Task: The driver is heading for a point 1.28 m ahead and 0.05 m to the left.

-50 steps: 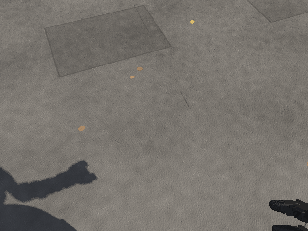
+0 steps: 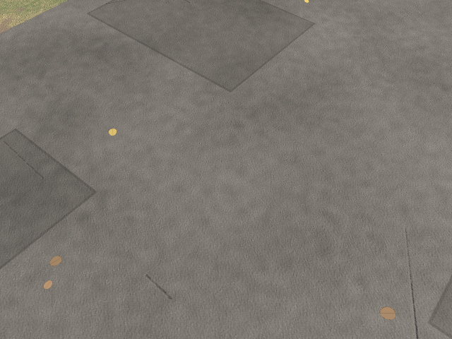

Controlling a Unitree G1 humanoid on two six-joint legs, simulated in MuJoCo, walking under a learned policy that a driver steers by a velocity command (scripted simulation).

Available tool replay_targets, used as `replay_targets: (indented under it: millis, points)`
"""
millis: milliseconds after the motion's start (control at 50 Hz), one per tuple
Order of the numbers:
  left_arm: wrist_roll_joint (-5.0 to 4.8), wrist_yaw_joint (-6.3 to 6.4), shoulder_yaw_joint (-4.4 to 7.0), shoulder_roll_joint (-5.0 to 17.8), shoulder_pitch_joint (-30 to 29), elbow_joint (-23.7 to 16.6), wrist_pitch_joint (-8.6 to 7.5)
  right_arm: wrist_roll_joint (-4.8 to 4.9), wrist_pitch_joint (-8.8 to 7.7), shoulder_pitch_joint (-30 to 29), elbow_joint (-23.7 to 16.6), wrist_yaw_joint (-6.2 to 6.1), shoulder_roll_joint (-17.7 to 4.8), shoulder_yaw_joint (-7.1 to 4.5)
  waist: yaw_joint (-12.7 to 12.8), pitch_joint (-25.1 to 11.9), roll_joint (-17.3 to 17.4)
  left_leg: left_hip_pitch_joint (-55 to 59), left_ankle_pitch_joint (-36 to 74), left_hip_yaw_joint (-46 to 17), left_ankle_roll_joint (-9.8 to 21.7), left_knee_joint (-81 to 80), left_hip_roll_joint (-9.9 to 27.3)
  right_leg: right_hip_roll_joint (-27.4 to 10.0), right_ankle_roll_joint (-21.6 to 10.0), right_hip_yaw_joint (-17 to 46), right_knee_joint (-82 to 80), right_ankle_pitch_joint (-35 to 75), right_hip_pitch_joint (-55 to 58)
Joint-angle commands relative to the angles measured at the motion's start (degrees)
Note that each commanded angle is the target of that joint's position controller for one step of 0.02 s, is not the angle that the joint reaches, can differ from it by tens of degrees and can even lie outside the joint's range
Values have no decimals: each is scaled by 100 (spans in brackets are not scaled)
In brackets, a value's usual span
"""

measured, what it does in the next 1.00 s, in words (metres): steps on the spot: right foot, then left foot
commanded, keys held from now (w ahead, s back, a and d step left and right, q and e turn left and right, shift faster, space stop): e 0.22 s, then no key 0.10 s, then q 0.68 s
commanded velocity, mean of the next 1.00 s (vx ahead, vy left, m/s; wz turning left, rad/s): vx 0.01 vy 0.00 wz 0.01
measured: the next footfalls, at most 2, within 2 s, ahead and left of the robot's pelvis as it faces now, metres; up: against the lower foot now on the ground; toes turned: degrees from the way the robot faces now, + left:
right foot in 0.38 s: +0.02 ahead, -0.13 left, +0.00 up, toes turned -12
left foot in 0.82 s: +0.03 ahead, +0.11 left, +0.00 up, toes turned +4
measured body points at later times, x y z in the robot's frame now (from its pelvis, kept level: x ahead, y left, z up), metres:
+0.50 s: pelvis +0.01 -0.03 +0.01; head +0.03 -0.05 +0.46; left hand +0.23 +0.18 -0.07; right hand +0.06 -0.32 -0.12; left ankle +0.03 +0.13 -0.70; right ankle -0.01 -0.12 -0.73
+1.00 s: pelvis -0.01 +0.02 +0.02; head +0.03 +0.06 +0.46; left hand +0.13 +0.33 -0.10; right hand +0.14 -0.25 -0.07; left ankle -0.01 +0.10 -0.73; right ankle -0.01 -0.14 -0.64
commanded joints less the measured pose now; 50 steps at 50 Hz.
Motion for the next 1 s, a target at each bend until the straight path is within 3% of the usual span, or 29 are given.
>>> replay_targets:
  millis: [20, 40, 60, 80, 120, 180, 240, 300, 340, 360, 380, 400, 420, 440, 480, 520, 560, 620, 720, 760, 800, 820, 840, 860, 880, 900, 920, 940, 1000]
  points:
    - [77, -19, 181, 734, 413, -483, -165, -192, -37, 184, -423, -38, -1230, -388, 63, -717, 1622, 1499, 2387, -2823, 1750, -1375, 2652, -224, 262, -331, 2489, -1867, -1349]
    - [-17, -18, 289, 985, 366, -338, -136, -150, -34, 36, -493, -61, -913, -307, 34, -625, 1061, 1363, 2173, -2121, 1556, -1241, 2297, -372, 341, -321, 2986, -1432, -1321]
    - [-39, 16, 305, 905, 410, -217, -54, -64, -8, -173, -517, -75, -763, -273, 104, -503, 788, 1301, 1952, -1501, 1264, -1145, 1881, -464, 459, -420, 3178, -1085, -1320]
    - [-25, 39, 286, 799, 398, -201, 21, 23, 12, -276, -535, -97, -676, -245, 73, -418, 809, 1288, 1918, -1135, 1144, -1131, 1697, -512, 560, -499, 3345, -816, -1390]
    - [-60, 12, 194, 490, 261, -282, 79, 14, 80, -236, -501, -147, -686, -242, -2, -304, 928, 1229, 2000, -531, 1112, -1235, 1428, -574, 674, -809, 3090, -472, -1294]
    - [-73, -31, 117, 298, -142, -499, 54, -15, 165, 25, -410, -194, -807, -318, -254, -465, 1158, 1731, 2167, -295, 1260, -1219, 1578, -755, 733, -1004, 2207, -421, -1211]
    - [-35, -113, 68, 222, -228, -581, 41, 38, 198, -25, -377, -151, -1001, -408, -310, -620, 1259, 1617, 2295, -86, 1314, -1186, 1728, -878, 632, -1192, 1273, -490, -474]
    - [-17, -162, 96, 284, -81, -528, 61, 147, 191, -34, -291, -60, -1071, -430, -271, -634, 1288, 1577, 2281, -99, 1326, -1050, 1818, -763, 447, -1362, 365, -392, 88]
    - [12, -191, 93, 185, 282, -345, 47, 266, 193, -177, -227, -31, -1015, -389, -24, -594, 1159, 1307, 2082, 5, 1122, -716, 1674, -642, 168, -1469, -1072, 560, 881]
    - [46, -179, 88, 202, 379, -279, 34, 292, 167, 51, -80, -1, -786, -300, 12, -577, 919, 901, 1628, 137, 794, -533, 1490, -663, 0, -1326, -1837, 1252, 1577]
    - [90, -117, 107, 448, 486, -295, 24, 91, 110, 283, -51, 73, -374, -144, -134, -878, -20, 204, 302, 506, 242, 153, 1051, -1542, -201, -251, -1903, 2511, 2576]
    - [212, -64, 55, 604, 94, -406, 7, -116, 41, 368, -148, 156, -34, -2, -397, -829, -1286, -448, -1723, 775, -239, 543, 602, -2621, -911, 596, -1648, 3699, 2440]
    - [357, -103, -37, 196, 80, -344, -94, -19, 70, -12, -145, 105, -405, -87, 4, -877, -975, -60, -2032, 373, -357, 873, 716, -2666, -1345, 513, -1818, 2817, 1700]
    - [384, -130, -62, 147, -132, -265, -186, 103, 107, -106, -124, 92, -605, -153, -82, -597, -863, -30, -1796, 332, -362, 1018, 692, -2376, -1214, 228, -1895, 2319, 1552]
    - [298, -106, -20, 292, -344, -164, -308, 112, 213, -37, 46, 10, -744, -232, -45, -349, -982, -197, -1556, 259, -418, 1365, 612, -2203, -1006, -106, -1905, 2397, 1508]
    - [228, -39, 32, 418, -344, -59, -321, 160, 281, 210, 117, -18, -853, -312, -93, -263, -846, -260, -1618, 221, -484, 2078, 475, -2265, -1108, -319, -1772, 3204, 1418]
    - [168, 20, 75, 449, -268, 15, -268, 230, 319, 290, 119, -44, -789, -342, -31, -241, -698, -597, -1735, 230, -513, 2596, 408, -2406, -1252, -394, -1739, 3373, 1614]
    - [145, 77, 87, 354, -367, 82, -199, 234, 388, 172, 23, -63, -556, -302, 18, -203, -565, -794, -1642, 287, -541, 2481, 480, -2497, -1318, -530, -1767, 3118, 1800]
    - [130, 82, 182, 524, -497, 178, -111, 221, 413, 90, -207, 68, -488, -253, 47, -430, -626, -210, -1421, 656, -396, 1527, 468, -2638, -1323, -792, -1640, 3313, 1877]
    - [65, 82, 216, 617, -544, 223, -97, 226, 421, 205, -248, 137, -537, -273, -32, -474, -670, 48, -1209, 780, -241, 1060, 416, -2694, -1212, -867, -1496, 3259, 1864]
    - [-44, 90, 231, 640, -666, 282, -83, 210, 423, 539, -180, 191, -546, -307, -273, -502, -625, 687, -340, 994, 29, -11, 242, -2553, -854, -1168, -1069, 2784, 1599]
    - [-64, 75, 215, 512, -391, 425, -92, 160, 410, 662, -159, 160, -713, -371, -278, -478, -274, 1172, 459, 759, 244, -638, 178, -2279, -447, -1476, -564, 1921, 1234]
    - [127, 45, 149, 227, -269, 398, -114, 148, 385, 776, -242, 61, -1331, -536, -140, -485, 1131, 2016, 2367, -818, 699, -1056, 1209, -1660, 162, -2101, 906, 286, 12]
    - [220, 81, 77, 120, -965, -2, -147, -13, 282, 872, -378, 87, -1741, -592, -405, -441, 2021, 2048, 3494, -2653, 1968, -1249, 2426, -685, 503, -1676, 2185, -2108, -1289]
    - [153, 99, 155, 356, -1126, 17, -150, -97, 145, 855, -425, 134, -1503, -524, -552, -663, 1106, 2034, 3055, -2475, 2219, -1351, 2377, -789, 484, -944, 3028, -2173, -1448]
    - [51, 93, 192, 427, -1005, 82, -141, -52, 53, 578, -428, 129, -1360, -474, -346, -491, 889, 1888, 2605, -1934, 1916, -1325, 2054, -908, 404, -791, 3178, -1645, -1500]
    - [55, 126, 227, 455, -821, 232, -132, 65, 38, 246, -466, 91, -1244, -461, -175, -368, 601, 1811, 2121, -1566, 1575, -1294, 1703, -987, 399, -755, 3025, -1118, -1525]
    - [101, 158, 259, 541, -741, 292, -120, 172, 55, 29, -507, 49, -1066, -395, -97, -298, 613, 1771, 2101, -1419, 1396, -1286, 1559, -1026, 439, -718, 2867, -742, -1534]
    - [67, 125, 250, 412, -469, 392, -155, 145, 111, 72, -596, -30, -967, -338, -23, -522, 714, 1713, 2391, -1175, 1365, -1288, 1275, -842, 589, -773, 2863, -128, -1137]
Velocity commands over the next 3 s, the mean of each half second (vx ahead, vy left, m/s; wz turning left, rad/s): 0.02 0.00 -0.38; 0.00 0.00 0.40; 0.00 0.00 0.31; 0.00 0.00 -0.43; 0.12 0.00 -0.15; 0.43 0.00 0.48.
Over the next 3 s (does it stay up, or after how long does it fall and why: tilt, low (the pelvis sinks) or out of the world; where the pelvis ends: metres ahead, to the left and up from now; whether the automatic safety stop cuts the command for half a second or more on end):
stays up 0.30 -0.05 -0.01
